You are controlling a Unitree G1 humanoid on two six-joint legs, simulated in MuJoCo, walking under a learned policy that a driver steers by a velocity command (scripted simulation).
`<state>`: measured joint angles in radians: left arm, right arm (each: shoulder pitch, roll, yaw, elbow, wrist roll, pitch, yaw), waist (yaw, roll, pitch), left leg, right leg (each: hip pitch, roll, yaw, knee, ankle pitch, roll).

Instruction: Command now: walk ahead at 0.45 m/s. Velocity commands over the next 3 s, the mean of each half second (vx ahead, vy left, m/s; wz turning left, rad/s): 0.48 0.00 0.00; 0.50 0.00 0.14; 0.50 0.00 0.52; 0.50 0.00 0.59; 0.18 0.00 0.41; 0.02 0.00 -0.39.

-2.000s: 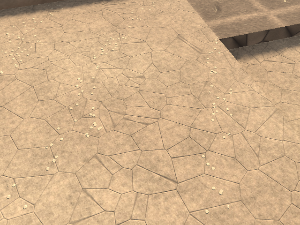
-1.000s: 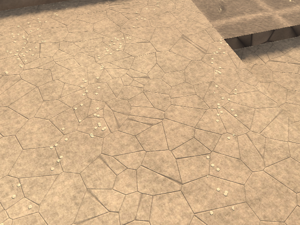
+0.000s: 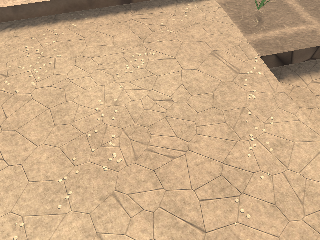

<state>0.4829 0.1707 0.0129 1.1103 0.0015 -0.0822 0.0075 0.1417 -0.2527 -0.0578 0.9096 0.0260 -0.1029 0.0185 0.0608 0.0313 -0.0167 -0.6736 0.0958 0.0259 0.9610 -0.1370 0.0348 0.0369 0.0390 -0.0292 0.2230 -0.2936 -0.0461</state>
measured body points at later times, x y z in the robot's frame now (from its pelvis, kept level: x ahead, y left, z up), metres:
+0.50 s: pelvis +0.29 +0.06 +0.01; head +0.30 +0.06 +0.45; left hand +0.43 +0.32 -0.11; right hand +0.29 -0.20 -0.14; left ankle +0.27 +0.13 -0.74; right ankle +0.42 -0.12 -0.67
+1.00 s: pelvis +0.58 -0.01 +0.00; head +0.60 -0.02 +0.45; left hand +0.60 +0.26 -0.13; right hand +0.70 -0.28 -0.13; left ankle +0.63 +0.17 -0.65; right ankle +0.58 -0.10 -0.74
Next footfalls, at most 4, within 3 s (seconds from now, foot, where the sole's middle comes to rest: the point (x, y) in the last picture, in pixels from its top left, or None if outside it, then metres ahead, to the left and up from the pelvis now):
0.18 left None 0.31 0.14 -0.78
0.76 right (205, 215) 0.62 -0.10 -0.78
1.30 left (147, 160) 0.89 0.17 -0.78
1.80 right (162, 109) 1.24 0.12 -0.78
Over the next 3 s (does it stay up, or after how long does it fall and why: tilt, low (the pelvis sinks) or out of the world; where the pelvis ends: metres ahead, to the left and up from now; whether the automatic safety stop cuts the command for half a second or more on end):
stays up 1.26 0.31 0.00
